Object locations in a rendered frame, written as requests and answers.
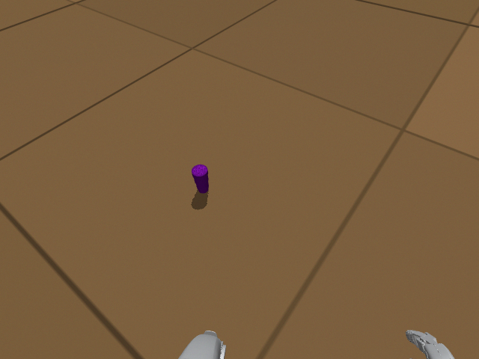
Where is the right robot hand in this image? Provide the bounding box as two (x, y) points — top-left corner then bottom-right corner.
(406, 330), (455, 359)

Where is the cup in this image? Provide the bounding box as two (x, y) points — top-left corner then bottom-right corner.
(192, 165), (209, 194)

